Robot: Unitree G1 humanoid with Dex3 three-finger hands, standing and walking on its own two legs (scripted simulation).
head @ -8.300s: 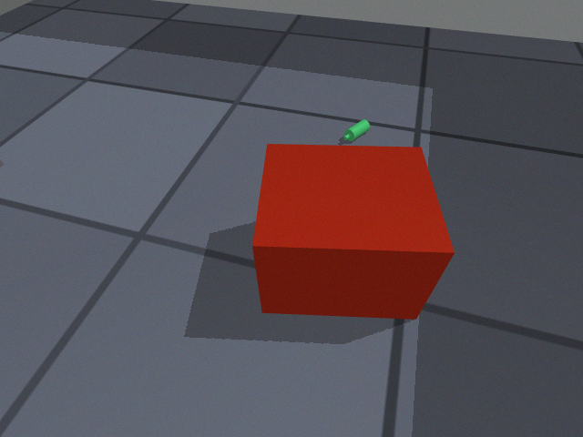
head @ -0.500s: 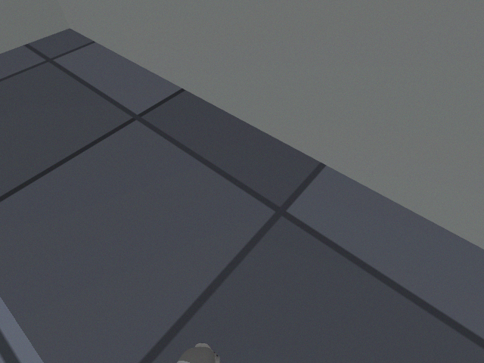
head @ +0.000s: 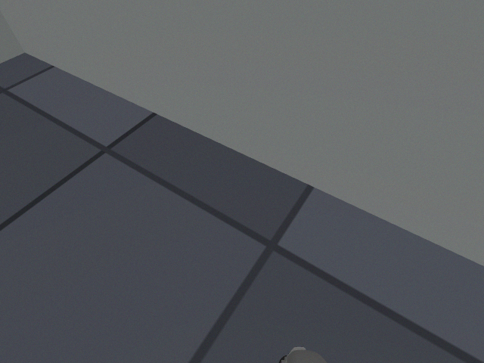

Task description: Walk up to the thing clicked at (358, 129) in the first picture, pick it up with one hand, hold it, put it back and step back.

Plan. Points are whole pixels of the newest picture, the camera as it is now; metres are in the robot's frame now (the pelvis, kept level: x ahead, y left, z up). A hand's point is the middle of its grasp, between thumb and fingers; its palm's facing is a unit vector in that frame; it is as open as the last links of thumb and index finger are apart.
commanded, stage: walk up
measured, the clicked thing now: out of the picture +0.08 +1.54 -0.74
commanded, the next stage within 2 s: none
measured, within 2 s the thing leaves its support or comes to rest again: neither
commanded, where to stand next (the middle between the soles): +0.37 +0.01 m, yaw +27 degrees
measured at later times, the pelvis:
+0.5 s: pelvis +0.14 -0.01 -0.01, yaw +14 degrees
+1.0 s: pelvis +0.25 -0.01 -0.02, yaw +22 degrees
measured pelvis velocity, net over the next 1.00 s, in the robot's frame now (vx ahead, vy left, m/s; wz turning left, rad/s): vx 0.25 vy -0.01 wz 0.38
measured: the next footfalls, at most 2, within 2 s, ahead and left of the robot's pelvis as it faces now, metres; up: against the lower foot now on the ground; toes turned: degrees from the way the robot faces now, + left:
right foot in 0.04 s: +0.17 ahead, -0.13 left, +0.00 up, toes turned +0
left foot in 0.50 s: +0.24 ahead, +0.14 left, +0.00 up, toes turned +20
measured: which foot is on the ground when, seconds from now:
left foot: down 0.00-0.08, up 0.10-0.48, down 0.50-1.00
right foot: up 0.00-0.02, down 0.04-0.54, up 0.56-0.96, down 0.98-1.00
